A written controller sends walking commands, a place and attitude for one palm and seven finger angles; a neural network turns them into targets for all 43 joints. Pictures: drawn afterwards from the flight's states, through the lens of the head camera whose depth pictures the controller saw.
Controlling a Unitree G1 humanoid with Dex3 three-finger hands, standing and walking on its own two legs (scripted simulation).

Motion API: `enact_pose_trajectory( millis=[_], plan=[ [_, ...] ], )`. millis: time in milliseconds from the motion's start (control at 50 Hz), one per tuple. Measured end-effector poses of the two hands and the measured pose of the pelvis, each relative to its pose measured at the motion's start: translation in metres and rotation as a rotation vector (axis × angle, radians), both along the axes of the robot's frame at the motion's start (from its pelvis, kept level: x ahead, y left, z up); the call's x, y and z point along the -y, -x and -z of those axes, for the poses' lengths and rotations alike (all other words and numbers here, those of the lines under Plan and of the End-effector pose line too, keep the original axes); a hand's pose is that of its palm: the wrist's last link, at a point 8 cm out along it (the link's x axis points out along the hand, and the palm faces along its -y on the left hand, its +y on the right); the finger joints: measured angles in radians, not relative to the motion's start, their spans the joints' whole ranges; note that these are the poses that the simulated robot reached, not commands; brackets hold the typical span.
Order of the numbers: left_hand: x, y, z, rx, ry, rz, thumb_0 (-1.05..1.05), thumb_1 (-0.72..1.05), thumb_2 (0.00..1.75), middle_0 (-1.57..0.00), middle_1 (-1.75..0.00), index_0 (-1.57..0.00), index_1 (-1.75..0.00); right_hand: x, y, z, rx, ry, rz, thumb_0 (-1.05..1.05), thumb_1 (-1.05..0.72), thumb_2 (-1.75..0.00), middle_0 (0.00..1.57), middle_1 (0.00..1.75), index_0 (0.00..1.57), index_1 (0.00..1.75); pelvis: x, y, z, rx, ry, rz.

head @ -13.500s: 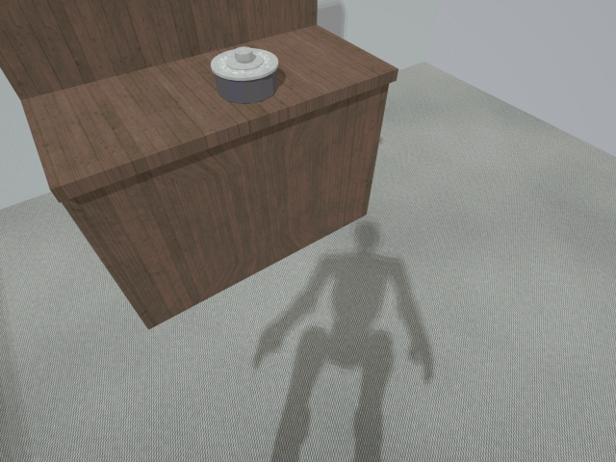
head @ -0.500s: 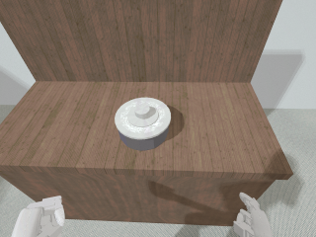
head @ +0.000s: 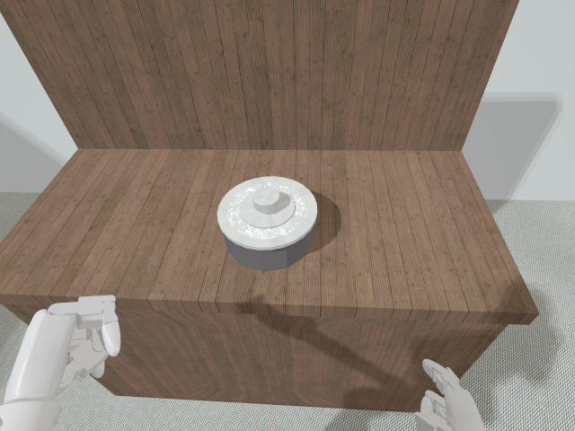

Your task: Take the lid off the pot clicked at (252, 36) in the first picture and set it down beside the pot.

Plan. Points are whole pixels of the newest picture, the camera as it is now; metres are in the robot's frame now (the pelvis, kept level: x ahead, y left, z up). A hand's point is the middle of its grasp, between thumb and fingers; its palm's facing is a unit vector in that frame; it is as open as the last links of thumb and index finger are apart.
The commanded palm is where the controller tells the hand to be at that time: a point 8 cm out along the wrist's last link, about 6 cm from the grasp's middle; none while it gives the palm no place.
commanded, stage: reach forward and open the fingers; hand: left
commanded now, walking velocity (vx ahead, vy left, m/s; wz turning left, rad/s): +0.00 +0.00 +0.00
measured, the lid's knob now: (266, 199) +0.50 +0.11 +0.03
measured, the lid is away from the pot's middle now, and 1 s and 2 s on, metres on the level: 0.00 0.00 0.00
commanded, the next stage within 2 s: move the open hand above the knob in 1.04 s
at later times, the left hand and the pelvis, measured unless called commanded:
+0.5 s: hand (95, 331) +0.19 +0.26 +0.09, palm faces -0.20 -0.05 -0.98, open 4.9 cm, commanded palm +0.18 +0.26 +0.15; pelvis -0.03 +0.01 +0.00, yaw +1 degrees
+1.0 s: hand (106, 299) +0.24 +0.27 +0.09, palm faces -0.20 -0.03 -0.98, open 10.3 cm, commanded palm +0.22 +0.27 +0.16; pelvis -0.04 +0.03 +0.00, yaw +1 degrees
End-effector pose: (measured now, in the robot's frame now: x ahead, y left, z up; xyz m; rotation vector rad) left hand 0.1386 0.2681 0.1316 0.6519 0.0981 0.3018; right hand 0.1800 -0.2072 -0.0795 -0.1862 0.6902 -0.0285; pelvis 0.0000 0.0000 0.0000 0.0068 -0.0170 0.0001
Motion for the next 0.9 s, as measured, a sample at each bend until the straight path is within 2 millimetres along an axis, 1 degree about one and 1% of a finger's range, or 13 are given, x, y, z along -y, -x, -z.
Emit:
enact_pose_trajectory(
  millis=[60,140,240,320,380,480,520,580,640,720,780,840,900],
  plan=[
    [0.006,-0.009,-0.007,-0.069,-0.270,0.053,0.02,0.87,0.89,-1.28,-1.49,-1.28,-1.49,0.005,0.004,0.006,-0.044,0.001,-0.010,0.02,-0.90,-0.90,0.20,0.30,0.20,0.30,0.000,0.008,0.002,-0.020,0.003,0.002],
    [0.005,-0.012,-0.005,-0.220,-0.577,0.116,0.01,0.81,0.90,-1.24,-1.42,-1.24,-1.43,0.012,0.009,0.014,-0.097,-0.019,0.009,0.02,-0.90,-0.90,0.20,0.30,0.20,0.30,-0.001,0.018,0.004,-0.043,0.005,0.021],
    [0.000,-0.016,-0.009,-0.326,-0.790,0.160,0.01,0.69,0.95,-1.20,-1.27,-1.20,-1.27,0.016,0.009,0.019,-0.109,-0.040,0.023,0.02,-0.90,-0.90,0.20,0.30,0.20,0.30,-0.002,0.023,0.005,-0.040,0.008,0.006],
    [-0.006,-0.024,-0.003,-0.405,-0.772,0.185,0.01,0.57,1.01,-1.16,-1.13,-1.16,-1.13,0.013,0.008,0.019,-0.093,-0.058,0.032,0.02,-0.90,-0.90,0.20,0.30,0.20,0.30,-0.003,0.027,0.004,-0.024,0.009,-0.009],
    [-0.003,-0.032,0.001,-0.443,-0.752,0.250,0.01,0.47,1.06,-1.13,-1.02,-1.13,-1.03,0.011,0.007,0.014,-0.070,-0.056,0.030,0.02,-0.91,-0.90,0.20,0.30,0.20,0.30,-0.003,0.029,0.003,-0.012,0.009,-0.016],
    [0.008,-0.044,-0.016,-0.359,-0.823,0.355,0.01,0.32,1.13,-1.07,-0.84,-1.07,-0.85,0.005,0.008,0.006,-0.044,-0.045,0.017,0.02,-0.91,-0.90,0.20,0.30,0.20,0.30,-0.005,0.032,0.001,0.002,0.013,-0.018],
    [0.003,-0.048,-0.021,-0.340,-0.832,0.340,0.00,0.26,1.16,-1.05,-0.77,-1.05,-0.78,0.003,0.009,0.006,-0.051,-0.054,0.012,0.02,-0.91,-0.90,0.20,0.30,0.20,0.30,-0.006,0.033,0.000,0.003,0.015,-0.015],
    [-0.009,-0.052,-0.017,-0.365,-0.798,0.289,0.00,0.17,1.19,-1.01,-0.67,-1.01,-0.67,0.000,0.014,0.007,-0.072,-0.070,0.004,0.02,-0.90,-0.90,0.20,0.30,0.20,0.30,-0.009,0.037,-0.001,0.002,0.017,-0.015],
    [-0.004,-0.054,-0.012,-0.371,-0.769,0.301,0.00,0.09,1.22,-0.97,-0.56,-0.97,-0.56,-0.003,0.017,0.010,-0.087,-0.068,-0.008,0.02,-0.90,-0.90,0.20,0.30,0.20,0.30,-0.013,0.039,-0.001,0.001,0.017,-0.017],
    [0.007,-0.057,-0.016,-0.326,-0.825,0.378,0.00,-0.03,1.26,-0.92,-0.42,-0.92,-0.42,-0.009,0.021,0.013,-0.106,-0.055,-0.014,0.02,-0.90,-0.90,0.20,0.30,0.20,0.30,-0.017,0.039,-0.002,0.003,0.018,-0.018],
    [-0.007,-0.067,-0.021,-0.322,-0.857,0.342,0.00,-0.12,1.29,-0.89,-0.31,-0.89,-0.32,-0.012,0.023,0.015,-0.127,-0.058,-0.011,0.02,-0.90,-0.90,0.20,0.30,0.20,0.30,-0.018,0.040,-0.001,0.005,0.018,-0.019],
    [-0.019,-0.076,-0.026,-0.326,-0.817,0.273,0.00,-0.19,1.32,-0.86,-0.23,-0.86,-0.23,-0.016,0.025,0.016,-0.132,-0.073,-0.016,0.02,-0.90,-0.90,0.20,0.30,0.20,0.30,-0.020,0.041,-0.001,0.003,0.019,-0.021],
    [-0.012,-0.078,-0.025,-0.315,-0.775,0.284,0.00,-0.24,1.34,-0.84,-0.17,-0.83,-0.17,-0.019,0.024,0.015,-0.121,-0.085,-0.020,0.02,-0.90,-0.90,0.20,0.30,0.20,0.30,-0.024,0.039,-0.002,-0.001,0.018,-0.021]
  ],
)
